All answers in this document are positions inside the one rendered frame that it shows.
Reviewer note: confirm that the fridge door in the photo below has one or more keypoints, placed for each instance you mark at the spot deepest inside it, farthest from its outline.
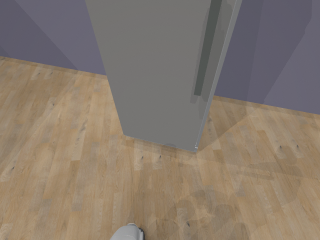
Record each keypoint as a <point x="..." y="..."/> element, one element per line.
<point x="151" y="51"/>

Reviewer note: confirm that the left robot thigh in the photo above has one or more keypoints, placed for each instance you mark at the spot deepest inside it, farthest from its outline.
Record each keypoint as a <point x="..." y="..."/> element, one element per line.
<point x="128" y="232"/>

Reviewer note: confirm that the handle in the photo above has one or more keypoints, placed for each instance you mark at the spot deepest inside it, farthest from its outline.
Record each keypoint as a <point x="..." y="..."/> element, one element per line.
<point x="213" y="15"/>

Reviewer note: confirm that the left robot shin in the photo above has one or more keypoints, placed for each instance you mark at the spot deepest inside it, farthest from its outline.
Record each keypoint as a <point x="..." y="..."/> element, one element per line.
<point x="132" y="224"/>

